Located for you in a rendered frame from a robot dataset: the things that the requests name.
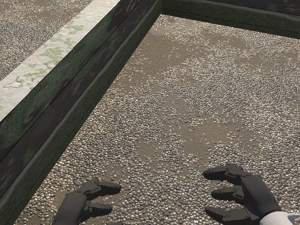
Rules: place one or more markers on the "robot right forearm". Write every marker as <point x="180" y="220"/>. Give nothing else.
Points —
<point x="277" y="218"/>

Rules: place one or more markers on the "right robot hand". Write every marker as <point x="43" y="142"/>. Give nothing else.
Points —
<point x="249" y="190"/>

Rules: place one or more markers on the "left robot hand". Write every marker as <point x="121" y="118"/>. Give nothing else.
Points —
<point x="77" y="207"/>

